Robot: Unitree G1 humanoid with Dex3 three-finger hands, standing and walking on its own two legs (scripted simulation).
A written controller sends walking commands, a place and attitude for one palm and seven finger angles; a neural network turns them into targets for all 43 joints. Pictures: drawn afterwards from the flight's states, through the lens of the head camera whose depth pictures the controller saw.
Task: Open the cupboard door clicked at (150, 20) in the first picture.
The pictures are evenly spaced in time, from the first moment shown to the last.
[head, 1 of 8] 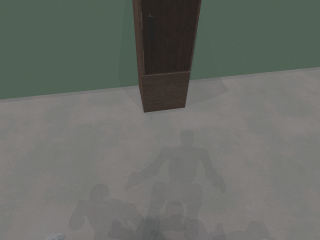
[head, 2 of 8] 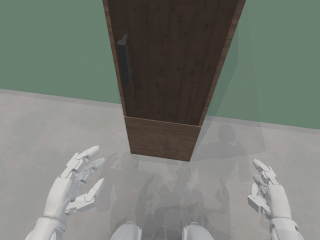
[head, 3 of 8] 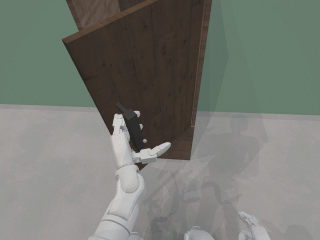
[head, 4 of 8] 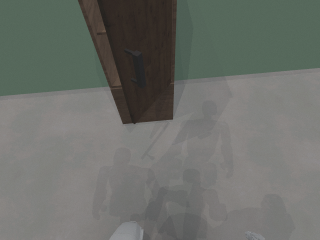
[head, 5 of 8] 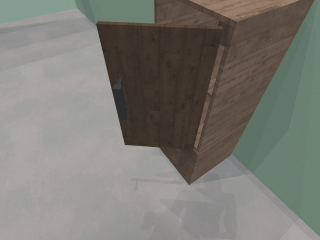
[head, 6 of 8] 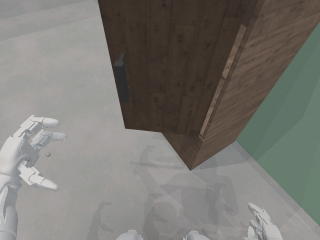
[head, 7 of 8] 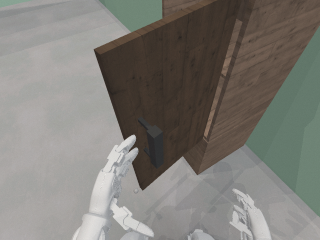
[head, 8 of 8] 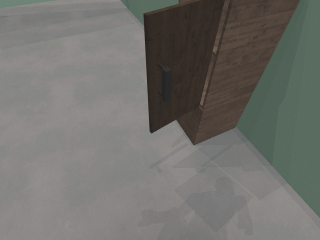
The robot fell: no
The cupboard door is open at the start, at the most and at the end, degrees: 0 101 100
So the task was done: yes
